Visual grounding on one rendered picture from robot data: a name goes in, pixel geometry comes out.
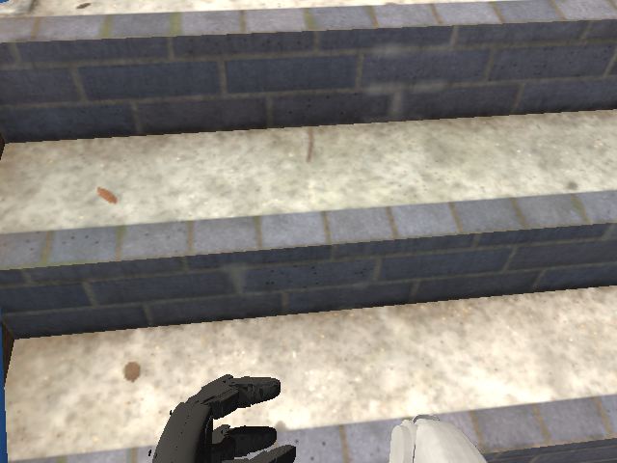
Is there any robot left hand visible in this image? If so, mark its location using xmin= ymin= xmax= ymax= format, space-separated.
xmin=148 ymin=374 xmax=296 ymax=463

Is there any robot right thigh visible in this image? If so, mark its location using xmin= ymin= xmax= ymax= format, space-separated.
xmin=389 ymin=419 xmax=488 ymax=463

